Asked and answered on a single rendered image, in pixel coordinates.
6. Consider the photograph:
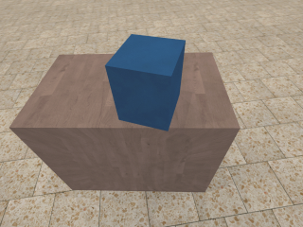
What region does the carton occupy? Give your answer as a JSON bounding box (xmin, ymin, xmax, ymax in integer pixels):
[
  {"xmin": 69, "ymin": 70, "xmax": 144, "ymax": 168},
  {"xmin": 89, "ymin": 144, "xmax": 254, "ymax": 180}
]
[{"xmin": 105, "ymin": 34, "xmax": 186, "ymax": 131}]

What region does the pedestal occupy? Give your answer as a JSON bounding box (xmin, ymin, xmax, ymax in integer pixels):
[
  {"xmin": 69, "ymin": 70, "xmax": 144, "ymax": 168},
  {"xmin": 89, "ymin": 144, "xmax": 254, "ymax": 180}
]
[{"xmin": 9, "ymin": 52, "xmax": 241, "ymax": 193}]

